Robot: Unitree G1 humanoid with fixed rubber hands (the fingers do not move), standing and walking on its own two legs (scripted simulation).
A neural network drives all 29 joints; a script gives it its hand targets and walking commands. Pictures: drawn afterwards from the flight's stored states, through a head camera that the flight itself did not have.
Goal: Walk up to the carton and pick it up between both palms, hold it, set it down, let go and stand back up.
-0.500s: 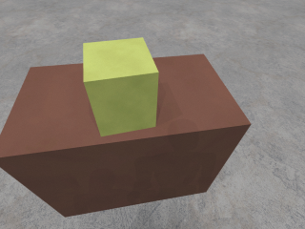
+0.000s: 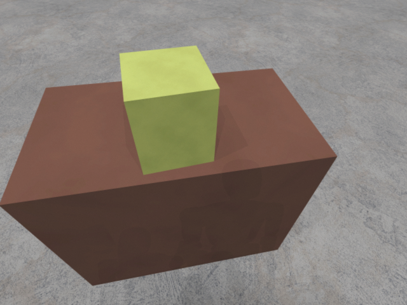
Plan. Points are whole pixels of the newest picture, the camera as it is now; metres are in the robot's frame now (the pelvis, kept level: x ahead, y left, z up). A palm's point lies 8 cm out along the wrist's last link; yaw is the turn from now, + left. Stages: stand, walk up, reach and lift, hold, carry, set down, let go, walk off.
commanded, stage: walk up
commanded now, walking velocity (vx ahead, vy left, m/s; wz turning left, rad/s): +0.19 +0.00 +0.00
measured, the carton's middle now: (169, 110) +0.58 +0.08 +0.06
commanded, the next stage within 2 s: none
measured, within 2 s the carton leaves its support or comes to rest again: neither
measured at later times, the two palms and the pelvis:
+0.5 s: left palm out of the picture +0.11 +0.23 -0.12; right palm out of the picture +0.13 -0.26 -0.16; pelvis +0.09 +0.00 +0.00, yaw -1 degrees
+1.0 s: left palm out of the picture +0.15 +0.28 -0.14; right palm out of the picture +0.14 -0.18 -0.15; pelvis +0.10 +0.05 -0.01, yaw -2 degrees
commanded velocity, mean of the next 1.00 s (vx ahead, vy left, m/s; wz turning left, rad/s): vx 0.04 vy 0.05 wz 0.00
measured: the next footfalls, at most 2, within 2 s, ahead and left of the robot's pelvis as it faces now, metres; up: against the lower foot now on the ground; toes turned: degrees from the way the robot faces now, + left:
right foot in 0.24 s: +0.13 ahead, -0.14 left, +0.00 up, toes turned -10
left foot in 0.62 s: +0.19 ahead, +0.16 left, +0.00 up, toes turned +3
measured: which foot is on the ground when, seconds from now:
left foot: down 0.00-0.28, up 0.30-0.60, down 0.62-1.00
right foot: up 0.00-0.22, down 0.24-0.66, up 0.68-0.96, down 0.98-1.00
